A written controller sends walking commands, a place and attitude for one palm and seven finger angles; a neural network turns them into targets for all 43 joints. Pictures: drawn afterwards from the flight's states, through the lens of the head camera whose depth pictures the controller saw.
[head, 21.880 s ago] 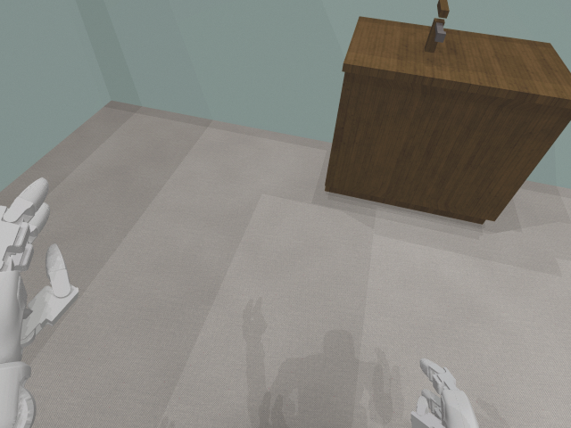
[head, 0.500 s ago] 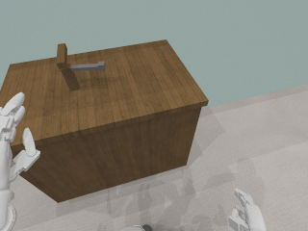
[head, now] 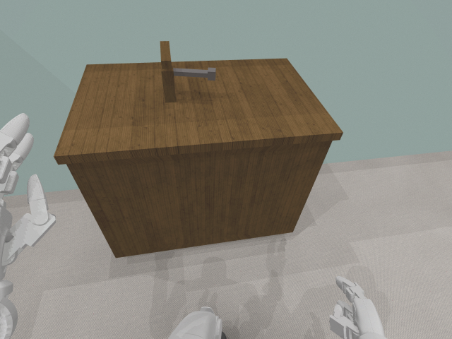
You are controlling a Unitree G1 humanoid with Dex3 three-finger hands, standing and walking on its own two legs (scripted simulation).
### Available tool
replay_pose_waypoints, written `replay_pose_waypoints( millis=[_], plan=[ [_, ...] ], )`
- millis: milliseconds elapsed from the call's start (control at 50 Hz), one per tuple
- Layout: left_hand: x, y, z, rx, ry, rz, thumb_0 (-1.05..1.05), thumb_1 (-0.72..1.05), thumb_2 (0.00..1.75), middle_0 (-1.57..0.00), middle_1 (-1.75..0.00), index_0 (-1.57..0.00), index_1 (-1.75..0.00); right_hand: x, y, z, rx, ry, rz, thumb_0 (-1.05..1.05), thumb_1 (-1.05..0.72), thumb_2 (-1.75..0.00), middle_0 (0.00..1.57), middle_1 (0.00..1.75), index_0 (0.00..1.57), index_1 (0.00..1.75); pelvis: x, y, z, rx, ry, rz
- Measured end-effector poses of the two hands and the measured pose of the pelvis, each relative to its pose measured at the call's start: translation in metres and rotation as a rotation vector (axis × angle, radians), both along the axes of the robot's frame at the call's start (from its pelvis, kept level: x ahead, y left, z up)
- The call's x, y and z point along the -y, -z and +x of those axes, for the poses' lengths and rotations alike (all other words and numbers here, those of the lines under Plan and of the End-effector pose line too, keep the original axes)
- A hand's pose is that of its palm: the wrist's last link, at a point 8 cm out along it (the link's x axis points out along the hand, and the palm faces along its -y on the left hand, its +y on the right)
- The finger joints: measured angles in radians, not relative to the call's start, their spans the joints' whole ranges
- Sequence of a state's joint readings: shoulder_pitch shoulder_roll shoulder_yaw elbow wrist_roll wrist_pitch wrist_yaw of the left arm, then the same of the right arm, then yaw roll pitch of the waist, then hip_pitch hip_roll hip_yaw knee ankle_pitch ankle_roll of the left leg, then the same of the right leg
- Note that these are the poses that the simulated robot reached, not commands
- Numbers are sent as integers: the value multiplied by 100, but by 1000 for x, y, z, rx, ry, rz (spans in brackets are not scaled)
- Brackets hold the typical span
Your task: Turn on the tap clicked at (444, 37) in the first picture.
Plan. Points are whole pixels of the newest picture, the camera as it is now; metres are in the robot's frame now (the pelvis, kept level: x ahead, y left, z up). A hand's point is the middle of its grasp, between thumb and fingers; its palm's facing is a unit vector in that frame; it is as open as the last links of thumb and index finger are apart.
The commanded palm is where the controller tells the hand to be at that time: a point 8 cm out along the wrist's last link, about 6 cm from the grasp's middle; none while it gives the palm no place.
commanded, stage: step back with the hand held close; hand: left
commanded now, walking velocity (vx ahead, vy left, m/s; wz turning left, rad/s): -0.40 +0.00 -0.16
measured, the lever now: (211, 74) +0.82 +0.17 +0.07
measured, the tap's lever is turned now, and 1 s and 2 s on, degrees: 79 79 79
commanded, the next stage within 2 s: stop stepping back and stand still in 0.04 s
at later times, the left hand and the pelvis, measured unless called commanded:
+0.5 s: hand out of the picture +0.04 +0.32 +0.23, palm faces +0.25 -0.91 -0.33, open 7.4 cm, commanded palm +0.00 +0.35 +0.21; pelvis -0.21 +0.11 +0.01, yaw -13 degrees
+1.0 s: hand out of the picture -0.07 +0.36 +0.21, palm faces +0.31 -0.87 -0.38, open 7.4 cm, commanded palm -0.11 +0.40 +0.21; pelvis -0.31 +0.15 +0.03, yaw -10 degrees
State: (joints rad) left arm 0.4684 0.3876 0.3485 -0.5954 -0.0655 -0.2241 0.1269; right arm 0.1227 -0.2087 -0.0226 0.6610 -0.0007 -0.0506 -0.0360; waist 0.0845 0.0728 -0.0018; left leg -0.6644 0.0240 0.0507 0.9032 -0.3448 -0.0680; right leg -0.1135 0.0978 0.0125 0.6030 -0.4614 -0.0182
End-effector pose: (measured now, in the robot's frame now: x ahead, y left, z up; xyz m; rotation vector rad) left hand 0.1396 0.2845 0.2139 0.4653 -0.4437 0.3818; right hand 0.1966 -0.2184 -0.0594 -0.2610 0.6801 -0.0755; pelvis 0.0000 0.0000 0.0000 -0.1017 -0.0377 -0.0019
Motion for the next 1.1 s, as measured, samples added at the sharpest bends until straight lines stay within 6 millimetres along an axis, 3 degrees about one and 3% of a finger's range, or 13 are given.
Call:
replay_pose_waypoints(
  millis=[80, 140, 200, 260, 340, 380, 440, 560, 620, 720, 860, 1000, 1100],
  plan=[
    [-25, 15, -4, 16, 29, -146, 1, 89, 89, -20, -30, -21, -31, -28, -10, -35, -42, -4, -34, 1, -90, -90, 20, 30, 20, 30, -22, -9, -14, 18, 54, 29],
    [-42, 20, 15, 2, 58, -194, 1, 89, 89, -20, -30, -20, -30, -45, -19, -59, -17, -5, -55, 2, -90, -90, 20, 30, 20, 30, -38, -11, -53, 45, 72, 36],
    [-41, 16, 20, -51, 145, -184, 2, 89, 90, -20, -30, -20, -30, -59, -34, -94, 40, 41, -11, 2, -90, -90, 20, 30, 20, 30, -54, -20, -91, 62, 112, 9],
    [-27, 0, -5, -69, 275, -139, 2, 90, 90, -20, -30, -20, -30, -66, -52, -140, 80, 116, 26, 1, -90, -90, 21, 30, 20, 30, -67, -30, -116, 58, 152, -4],
    [-24, -23, -61, -106, 367, -91, 2, 89, 89, -20, -30, -20, -30, -63, -66, -203, 61, 216, 20, 1, -90, -90, 21, 30, 20, 30, -84, -46, -143, 30, 186, -15],
    [-37, -31, -91, -110, 337, -10, 2, 89, 89, -21, -30, -21, -30, -60, -61, -229, 49, 254, 11, 1, -90, -90, 21, 30, 20, 30, -91, -44, -160, 11, 169, 9],
    [-60, -26, -130, -23, 292, 98, 2, 89, 89, -21, -31, -21, -31, -52, -31, -263, 33, 281, -32, 1, -90, -90, 21, 30, 20, 30, -103, -13, -192, -13, 247, 105],
    [-106, -9, -132, 87, 194, -166, 1, 89, 89, -21, -31, -21, -31, -78, -11, -346, -75, 343, -68, 1, -90, -90, 20, 30, 20, 30, -131, -9, -229, 9, 194, 80],
    [-103, 5, -140, 42, 237, -176, 2, 89, 90, -20, -30, -20, -30, -92, 1, -375, -36, 386, -67, 2, -90, -90, 20, 30, 20, 30, -151, 1, -250, 12, 185, 59],
    [-91, -1, -180, -75, 306, -14, 2, 89, 89, -20, -30, -20, -30, -127, 8, -422, -94, 402, 62, 2, -90, -90, 20, 30, 20, 30, -150, -14, -276, 38, 211, 78],
    [-100, -24, -233, -65, 193, 109, 2, 89, 89, -21, -31, -21, -31, -131, 38, -444, -219, 302, 101, 2, -90, -90, 21, 30, 20, 30, -147, -13, -310, 14, 179, 92],
    [-122, -6, -243, -170, 82, -27, 1, 89, 89, -20, -30, -21, -30, -111, 9, -428, -115, 312, 46, 2, -90, -90, 20, 30, 20, 30, -153, -31, -315, -5, 168, 131],
    [-116, 5, -235, -122, 139, -79, 2, 89, 89, -20, -30, -21, -30, -99, -9, -401, 18, 299, -51, 2, -90, -90, 20, 30, 20, 30, -161, -19, -313, -2, 161, 110]
  ],
)
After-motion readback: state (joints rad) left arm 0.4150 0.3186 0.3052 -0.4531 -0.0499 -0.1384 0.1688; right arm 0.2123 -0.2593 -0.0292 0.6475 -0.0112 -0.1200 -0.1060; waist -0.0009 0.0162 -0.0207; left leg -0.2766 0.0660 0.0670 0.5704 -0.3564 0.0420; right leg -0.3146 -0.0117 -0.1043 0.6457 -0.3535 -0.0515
